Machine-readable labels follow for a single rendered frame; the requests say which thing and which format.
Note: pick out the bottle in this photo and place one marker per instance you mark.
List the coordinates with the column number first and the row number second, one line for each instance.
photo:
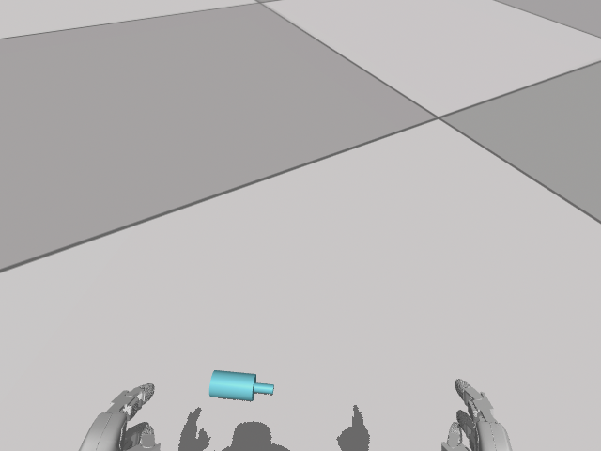
column 236, row 385

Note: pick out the left robot hand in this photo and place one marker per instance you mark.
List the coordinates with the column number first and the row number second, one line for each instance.
column 108, row 431

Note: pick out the right robot hand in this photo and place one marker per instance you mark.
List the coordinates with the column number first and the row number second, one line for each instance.
column 480, row 426

